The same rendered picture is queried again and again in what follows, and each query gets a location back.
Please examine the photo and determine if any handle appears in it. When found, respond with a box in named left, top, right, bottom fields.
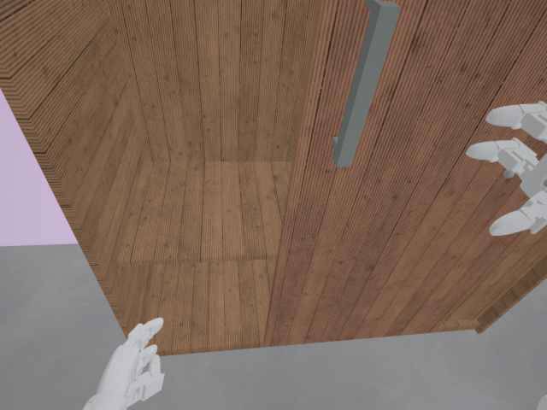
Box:
left=332, top=0, right=401, bottom=167

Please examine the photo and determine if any robot left forearm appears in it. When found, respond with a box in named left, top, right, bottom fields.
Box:
left=83, top=392, right=127, bottom=410

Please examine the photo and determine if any wardrobe door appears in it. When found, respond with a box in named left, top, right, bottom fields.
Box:
left=445, top=225, right=547, bottom=321
left=263, top=0, right=547, bottom=347

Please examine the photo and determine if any robot left hand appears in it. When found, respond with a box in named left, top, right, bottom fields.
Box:
left=97, top=318, right=164, bottom=407

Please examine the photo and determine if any robot right hand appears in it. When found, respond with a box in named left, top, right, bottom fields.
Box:
left=466, top=101, right=547, bottom=236

